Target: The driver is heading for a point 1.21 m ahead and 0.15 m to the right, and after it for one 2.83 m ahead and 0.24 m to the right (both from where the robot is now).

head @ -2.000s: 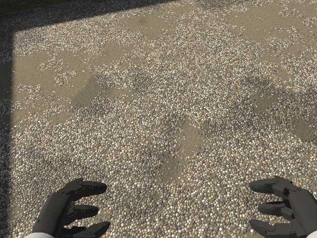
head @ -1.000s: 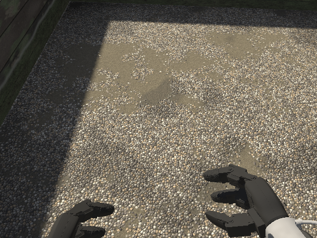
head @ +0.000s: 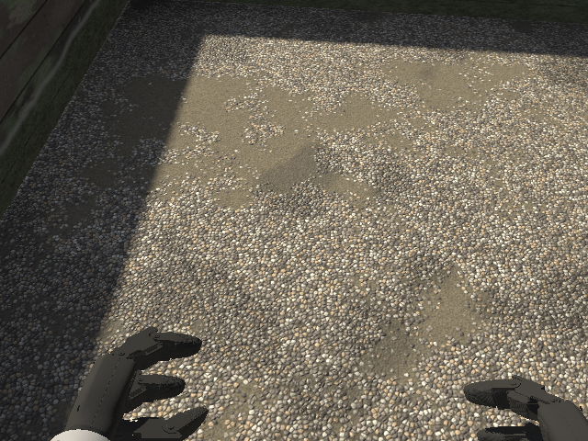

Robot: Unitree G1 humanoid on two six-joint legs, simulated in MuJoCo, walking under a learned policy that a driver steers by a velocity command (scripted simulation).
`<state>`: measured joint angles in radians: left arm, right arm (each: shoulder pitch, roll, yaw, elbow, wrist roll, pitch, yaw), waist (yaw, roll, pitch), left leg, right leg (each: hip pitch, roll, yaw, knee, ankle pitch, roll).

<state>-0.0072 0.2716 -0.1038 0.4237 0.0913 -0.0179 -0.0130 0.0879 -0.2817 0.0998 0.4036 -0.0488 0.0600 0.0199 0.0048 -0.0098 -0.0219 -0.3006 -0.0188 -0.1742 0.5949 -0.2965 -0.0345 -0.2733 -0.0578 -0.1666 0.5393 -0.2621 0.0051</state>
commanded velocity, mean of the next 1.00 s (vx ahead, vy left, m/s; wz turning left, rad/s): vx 0.88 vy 0.00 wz -0.25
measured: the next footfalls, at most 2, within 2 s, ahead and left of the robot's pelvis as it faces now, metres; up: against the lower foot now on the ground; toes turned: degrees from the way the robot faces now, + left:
left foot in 1.46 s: +0.03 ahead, +0.12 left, +0.00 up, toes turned -1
right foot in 1.74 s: +0.04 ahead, -0.10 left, +0.00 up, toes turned -7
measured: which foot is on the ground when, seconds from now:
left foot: down 0.00-1.00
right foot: down 0.00-1.00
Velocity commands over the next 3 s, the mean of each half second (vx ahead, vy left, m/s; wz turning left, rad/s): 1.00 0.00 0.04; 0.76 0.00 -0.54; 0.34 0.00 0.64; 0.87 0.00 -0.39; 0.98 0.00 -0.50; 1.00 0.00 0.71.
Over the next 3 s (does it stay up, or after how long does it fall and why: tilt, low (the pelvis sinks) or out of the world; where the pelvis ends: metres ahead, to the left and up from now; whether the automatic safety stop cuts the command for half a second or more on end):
stays up -0.02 0.04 0.00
